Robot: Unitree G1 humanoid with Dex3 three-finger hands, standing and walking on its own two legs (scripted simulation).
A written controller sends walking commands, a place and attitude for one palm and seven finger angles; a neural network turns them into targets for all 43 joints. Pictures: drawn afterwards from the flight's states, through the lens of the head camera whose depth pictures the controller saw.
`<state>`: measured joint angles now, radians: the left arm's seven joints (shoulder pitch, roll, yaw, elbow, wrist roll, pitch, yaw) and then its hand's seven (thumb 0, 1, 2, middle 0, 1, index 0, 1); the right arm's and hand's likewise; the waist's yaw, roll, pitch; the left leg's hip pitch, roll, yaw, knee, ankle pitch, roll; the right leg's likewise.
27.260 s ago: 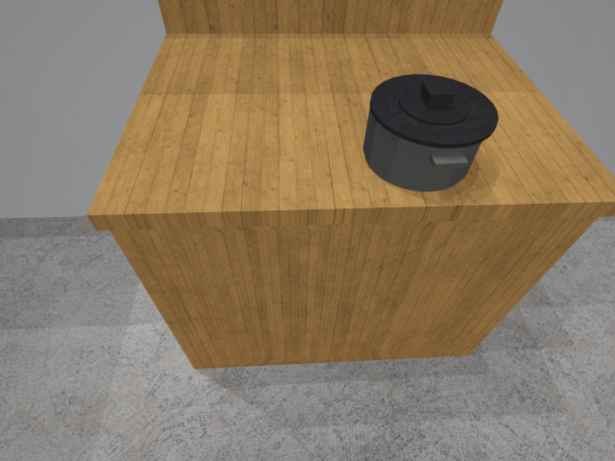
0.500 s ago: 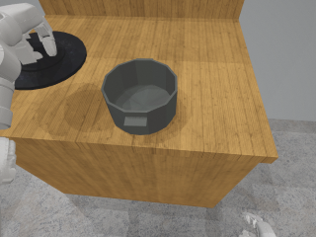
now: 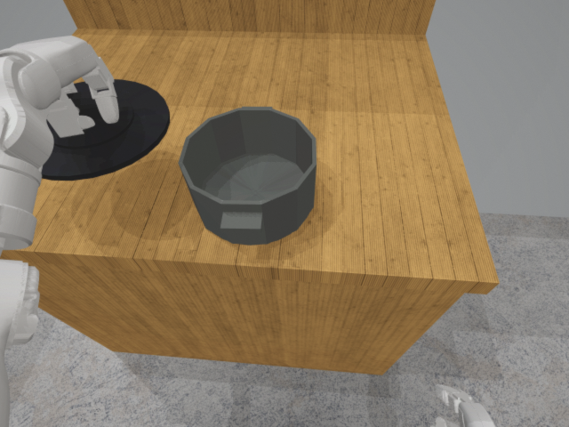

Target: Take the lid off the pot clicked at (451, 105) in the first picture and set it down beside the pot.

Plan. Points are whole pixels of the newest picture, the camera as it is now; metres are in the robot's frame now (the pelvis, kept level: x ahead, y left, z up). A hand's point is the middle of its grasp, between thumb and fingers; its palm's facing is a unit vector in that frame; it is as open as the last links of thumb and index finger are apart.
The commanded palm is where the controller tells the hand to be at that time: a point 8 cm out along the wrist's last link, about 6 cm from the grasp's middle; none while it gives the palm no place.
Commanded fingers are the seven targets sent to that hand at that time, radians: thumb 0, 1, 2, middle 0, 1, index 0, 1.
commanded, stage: lower the lid onto the table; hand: left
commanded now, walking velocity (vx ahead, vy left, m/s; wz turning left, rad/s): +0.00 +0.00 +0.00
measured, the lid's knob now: (82, 106) +0.48 +0.27 +0.19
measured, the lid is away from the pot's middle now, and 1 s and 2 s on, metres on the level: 0.22 0.22 0.24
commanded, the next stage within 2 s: none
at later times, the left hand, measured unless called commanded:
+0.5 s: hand (78, 140) +0.44 +0.27 +0.17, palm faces -0.34 -0.09 -0.94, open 5.1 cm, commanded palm +0.43 +0.28 +0.25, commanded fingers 0.00 0.56 1.17 -0.81 -0.84 -1.17 -1.00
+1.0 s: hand (95, 154) +0.45 +0.27 +0.14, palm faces -0.41 -0.10 -0.91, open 5.1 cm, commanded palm +0.44 +0.28 +0.21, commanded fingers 0.00 0.56 1.17 -0.81 -0.84 -1.17 -1.00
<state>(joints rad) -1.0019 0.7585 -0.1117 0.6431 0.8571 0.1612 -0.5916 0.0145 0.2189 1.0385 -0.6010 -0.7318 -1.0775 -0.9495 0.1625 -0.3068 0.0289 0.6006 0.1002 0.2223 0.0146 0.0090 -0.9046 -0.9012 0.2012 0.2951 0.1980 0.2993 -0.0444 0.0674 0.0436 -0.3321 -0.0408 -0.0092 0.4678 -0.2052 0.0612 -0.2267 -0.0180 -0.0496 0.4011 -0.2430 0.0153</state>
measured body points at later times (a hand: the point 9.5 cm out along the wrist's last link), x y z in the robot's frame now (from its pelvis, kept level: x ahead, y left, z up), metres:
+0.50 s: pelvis +0.00 +0.00 +0.00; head +0.05 -0.01 +0.44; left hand +0.45 +0.28 +0.22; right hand +0.12 -0.26 -0.12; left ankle +0.02 +0.08 -0.74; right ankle -0.03 -0.13 -0.74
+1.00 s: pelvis +0.00 +0.00 +0.00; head +0.06 +0.00 +0.44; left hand +0.46 +0.27 +0.19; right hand +0.10 -0.27 -0.13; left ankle +0.02 +0.08 -0.74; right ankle -0.03 -0.13 -0.74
